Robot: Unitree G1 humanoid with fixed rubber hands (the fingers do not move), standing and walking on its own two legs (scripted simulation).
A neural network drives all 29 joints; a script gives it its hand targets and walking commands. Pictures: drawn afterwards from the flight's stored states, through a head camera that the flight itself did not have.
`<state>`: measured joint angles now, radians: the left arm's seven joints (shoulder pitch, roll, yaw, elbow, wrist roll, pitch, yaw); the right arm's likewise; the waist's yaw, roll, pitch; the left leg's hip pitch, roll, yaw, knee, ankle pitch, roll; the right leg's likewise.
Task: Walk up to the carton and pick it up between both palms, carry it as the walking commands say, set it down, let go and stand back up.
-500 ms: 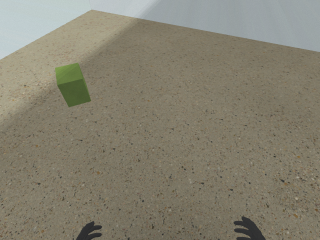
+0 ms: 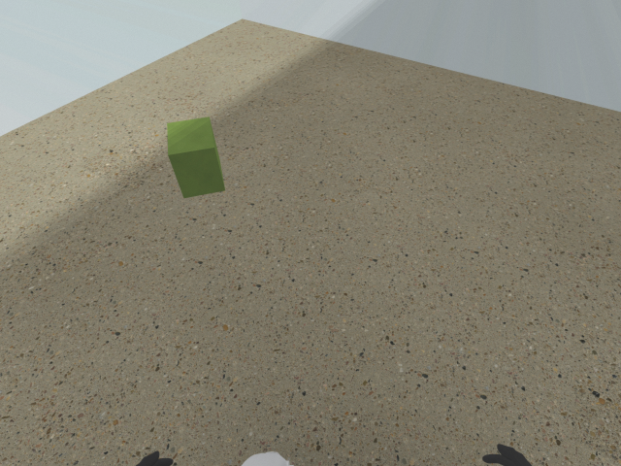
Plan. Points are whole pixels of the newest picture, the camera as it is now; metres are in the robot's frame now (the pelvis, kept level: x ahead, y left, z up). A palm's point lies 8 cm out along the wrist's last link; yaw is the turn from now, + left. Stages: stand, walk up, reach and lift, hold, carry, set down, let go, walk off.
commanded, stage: walk up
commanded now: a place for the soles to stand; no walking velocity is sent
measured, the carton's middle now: (196, 157) +1.55 +0.56 -0.64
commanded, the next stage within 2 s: none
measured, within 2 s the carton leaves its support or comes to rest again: neither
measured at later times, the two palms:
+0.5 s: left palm (93, 374) +0.28 +0.36 -0.10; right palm (418, 388) +0.25 -0.14 -0.11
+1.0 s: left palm (95, 356) +0.31 +0.37 -0.11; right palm (314, 186) +0.69 +0.00 -0.08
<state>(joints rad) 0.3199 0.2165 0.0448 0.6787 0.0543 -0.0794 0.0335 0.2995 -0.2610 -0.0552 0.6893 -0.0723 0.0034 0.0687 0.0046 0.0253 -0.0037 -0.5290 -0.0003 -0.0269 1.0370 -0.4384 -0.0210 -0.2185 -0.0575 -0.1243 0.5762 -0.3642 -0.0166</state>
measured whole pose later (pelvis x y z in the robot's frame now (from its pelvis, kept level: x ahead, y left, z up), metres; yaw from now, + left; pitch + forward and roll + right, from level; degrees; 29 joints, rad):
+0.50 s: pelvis +0.21 +0.11 +0.00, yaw +12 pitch -1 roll +1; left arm 0.29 0.24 0.01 0.65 0.05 -0.05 -0.06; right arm 0.50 -0.21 -0.01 0.77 -0.04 -0.08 0.01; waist -0.06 -0.05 -0.01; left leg -0.19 -0.02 0.00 0.55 -0.35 0.03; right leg -0.63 -0.10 -0.05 0.87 -0.21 0.01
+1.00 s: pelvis +0.46 +0.15 +0.01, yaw +23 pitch -2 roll -1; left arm 0.54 0.25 0.01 0.83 0.04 -0.09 -0.01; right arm 0.21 -0.22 -0.03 0.67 -0.05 -0.04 0.06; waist 0.07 0.03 0.05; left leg -0.58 0.06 0.03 0.73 -0.09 0.01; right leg -0.05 -0.07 -0.20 0.44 -0.34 0.01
